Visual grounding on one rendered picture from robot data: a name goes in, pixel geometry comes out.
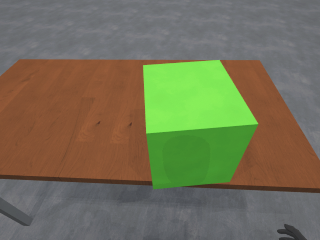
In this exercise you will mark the table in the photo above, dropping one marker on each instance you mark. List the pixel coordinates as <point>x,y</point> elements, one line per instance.
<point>84,121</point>

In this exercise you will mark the robot right hand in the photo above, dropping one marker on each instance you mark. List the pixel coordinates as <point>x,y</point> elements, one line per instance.
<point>291,231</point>

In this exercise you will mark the carton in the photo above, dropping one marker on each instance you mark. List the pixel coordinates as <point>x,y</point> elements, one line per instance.
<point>198,126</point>

